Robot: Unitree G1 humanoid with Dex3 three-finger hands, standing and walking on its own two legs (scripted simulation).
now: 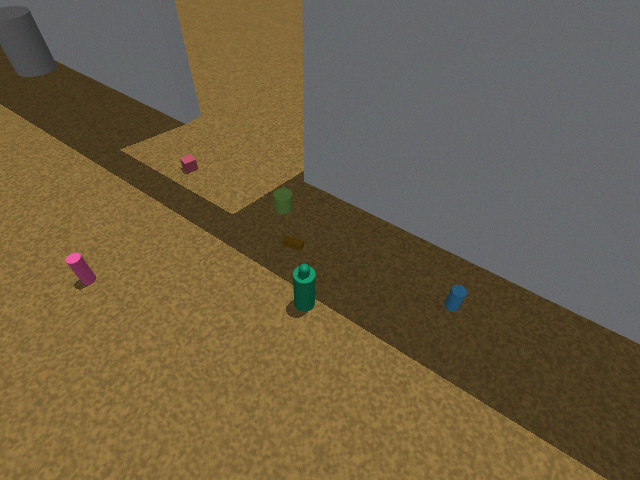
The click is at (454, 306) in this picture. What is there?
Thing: squat round
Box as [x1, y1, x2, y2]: [444, 285, 466, 311]
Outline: 461,285 454,285 452,287 444,303 445,307 451,311 454,311 458,308 466,294 465,288
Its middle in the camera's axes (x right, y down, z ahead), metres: +0.52 +0.21 +1.43
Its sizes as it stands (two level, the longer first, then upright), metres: 0.055 0.055 0.102
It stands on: the floor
